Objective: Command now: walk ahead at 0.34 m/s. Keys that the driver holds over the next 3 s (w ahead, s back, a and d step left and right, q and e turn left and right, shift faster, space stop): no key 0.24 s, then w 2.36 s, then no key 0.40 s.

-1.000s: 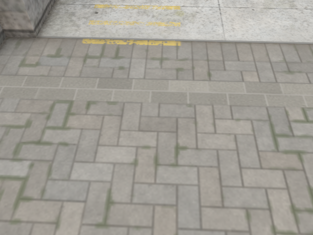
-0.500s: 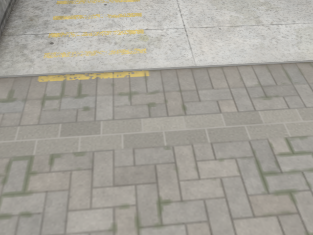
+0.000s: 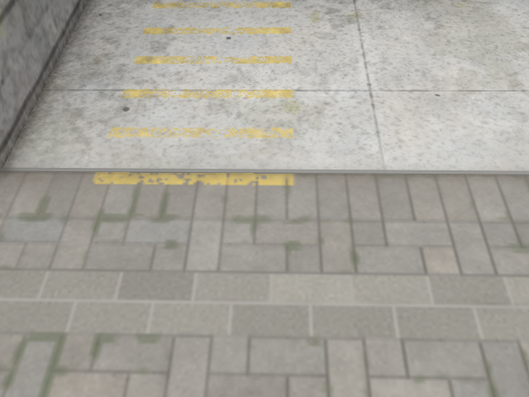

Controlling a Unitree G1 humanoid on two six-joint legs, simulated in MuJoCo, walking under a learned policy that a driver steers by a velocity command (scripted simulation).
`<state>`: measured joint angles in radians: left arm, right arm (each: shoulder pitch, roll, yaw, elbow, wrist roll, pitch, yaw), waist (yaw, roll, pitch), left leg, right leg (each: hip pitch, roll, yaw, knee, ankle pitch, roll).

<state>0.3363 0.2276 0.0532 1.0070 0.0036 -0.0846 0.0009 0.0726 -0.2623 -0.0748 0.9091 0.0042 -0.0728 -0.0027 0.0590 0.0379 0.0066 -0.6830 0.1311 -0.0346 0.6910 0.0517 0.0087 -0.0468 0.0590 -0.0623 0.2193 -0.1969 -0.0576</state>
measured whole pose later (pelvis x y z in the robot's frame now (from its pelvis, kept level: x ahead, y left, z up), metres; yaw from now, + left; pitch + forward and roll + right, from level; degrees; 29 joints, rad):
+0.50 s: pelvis +0.17 +0.03 +0.00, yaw +0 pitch +2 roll +1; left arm 0.19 0.25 0.07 1.01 0.00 -0.04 0.03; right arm 0.20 -0.26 -0.07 0.97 0.02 -0.04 -0.02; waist -0.01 0.02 -0.04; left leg -0.29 -0.02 0.04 0.33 -0.09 0.05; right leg -0.40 -0.06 -0.02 0.68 -0.31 -0.03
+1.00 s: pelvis +0.37 +0.04 -0.02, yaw +0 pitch +3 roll +0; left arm 0.48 0.21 0.07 1.09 -0.02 -0.07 0.02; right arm -0.04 -0.24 -0.05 0.87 0.03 -0.07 0.04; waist 0.11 0.02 0.01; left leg -0.53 0.03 0.05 0.50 -0.06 0.05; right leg 0.10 -0.05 -0.04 0.24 -0.38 0.03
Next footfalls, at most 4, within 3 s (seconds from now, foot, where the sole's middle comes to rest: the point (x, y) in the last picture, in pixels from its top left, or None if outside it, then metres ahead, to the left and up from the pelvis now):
0.14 left None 0.27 0.14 -0.78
0.58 right None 0.24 -0.10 -0.78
1.02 left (230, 375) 0.55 0.17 -0.78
1.56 right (323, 271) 0.87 -0.07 -0.78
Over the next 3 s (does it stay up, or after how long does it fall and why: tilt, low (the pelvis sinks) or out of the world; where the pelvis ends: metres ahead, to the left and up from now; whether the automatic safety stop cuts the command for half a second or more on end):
stays up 1.44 0.02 -0.01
